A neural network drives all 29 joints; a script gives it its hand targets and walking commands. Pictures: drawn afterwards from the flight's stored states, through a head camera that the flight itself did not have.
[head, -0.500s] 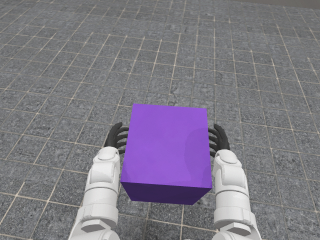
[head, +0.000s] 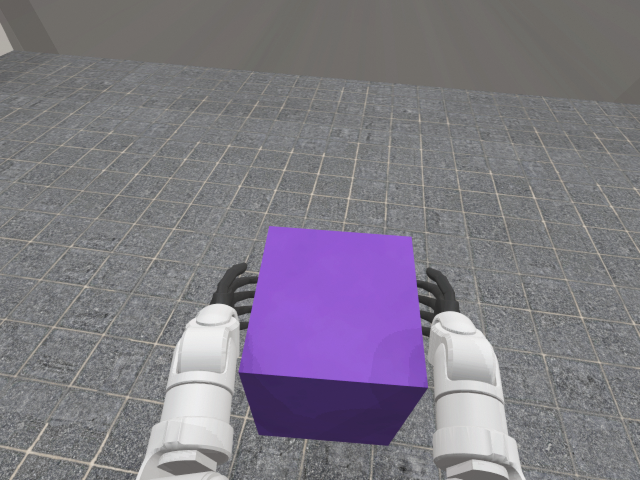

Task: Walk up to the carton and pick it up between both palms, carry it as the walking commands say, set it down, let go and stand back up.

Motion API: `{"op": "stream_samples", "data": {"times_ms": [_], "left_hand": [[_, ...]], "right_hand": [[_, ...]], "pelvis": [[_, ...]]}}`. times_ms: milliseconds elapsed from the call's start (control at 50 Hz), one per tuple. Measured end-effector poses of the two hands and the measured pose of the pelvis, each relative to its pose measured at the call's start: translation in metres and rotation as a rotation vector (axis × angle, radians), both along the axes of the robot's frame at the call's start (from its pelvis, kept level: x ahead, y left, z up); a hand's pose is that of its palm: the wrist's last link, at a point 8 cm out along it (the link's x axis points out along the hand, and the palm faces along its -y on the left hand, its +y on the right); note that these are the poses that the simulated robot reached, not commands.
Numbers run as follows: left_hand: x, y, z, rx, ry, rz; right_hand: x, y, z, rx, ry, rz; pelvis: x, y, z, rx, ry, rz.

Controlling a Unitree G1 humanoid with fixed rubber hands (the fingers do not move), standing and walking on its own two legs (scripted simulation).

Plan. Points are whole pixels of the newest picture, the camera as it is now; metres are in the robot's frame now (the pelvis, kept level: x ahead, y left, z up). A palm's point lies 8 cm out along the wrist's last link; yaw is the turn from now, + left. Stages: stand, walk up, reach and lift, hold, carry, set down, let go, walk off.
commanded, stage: reach and lift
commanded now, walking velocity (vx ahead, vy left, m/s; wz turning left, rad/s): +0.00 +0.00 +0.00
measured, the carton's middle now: (331, 340) +0.32 -0.02 -0.02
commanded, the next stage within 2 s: hold in 1.24 s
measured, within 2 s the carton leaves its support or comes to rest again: neither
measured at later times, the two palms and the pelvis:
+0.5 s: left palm (210, 326) +0.30 +0.13 +0.05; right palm (432, 322) +0.30 -0.15 +0.05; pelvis -0.01 -0.01 +0.00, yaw -1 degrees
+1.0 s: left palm (211, 329) +0.29 +0.13 +0.05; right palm (433, 322) +0.30 -0.16 +0.05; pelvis +0.00 -0.01 +0.00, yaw +0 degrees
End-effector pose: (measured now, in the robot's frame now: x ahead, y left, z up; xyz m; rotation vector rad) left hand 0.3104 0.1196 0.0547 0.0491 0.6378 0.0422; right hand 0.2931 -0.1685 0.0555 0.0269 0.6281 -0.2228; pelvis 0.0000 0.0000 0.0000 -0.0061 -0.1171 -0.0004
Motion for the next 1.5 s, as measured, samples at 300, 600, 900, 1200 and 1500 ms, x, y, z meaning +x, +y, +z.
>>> {"op": "stream_samples", "data": {"times_ms": [300, 600, 900, 1200, 1500], "left_hand": [[-0.010, 0.010, 0.000, 0.002, 0.017, 0.039], [-0.014, 0.015, -0.001, -0.004, 0.015, 0.077], [-0.014, 0.014, -0.003, 0.010, 0.021, 0.067], [-0.023, 0.014, -0.004, 0.019, 0.025, 0.055], [-0.029, 0.013, -0.002, 0.013, 0.021, 0.062]], "right_hand": [[-0.002, 0.010, -0.003, -0.006, 0.020, 0.042], [0.007, 0.015, -0.001, -0.011, 0.019, 0.082], [0.007, 0.013, -0.002, -0.025, 0.027, 0.094], [-0.004, 0.014, -0.003, -0.033, 0.032, 0.096], [-0.011, 0.013, -0.003, -0.024, 0.027, 0.089]], "pelvis": [[-0.007, -0.001, 0.000, 0.002, -0.021, -0.009], [-0.004, -0.008, 0.000, 0.003, -0.010, -0.010], [0.003, -0.011, 0.001, 0.002, -0.007, -0.007], [0.000, -0.008, 0.000, 0.002, -0.017, -0.006], [-0.009, -0.008, -0.002, 0.004, -0.028, -0.008]]}}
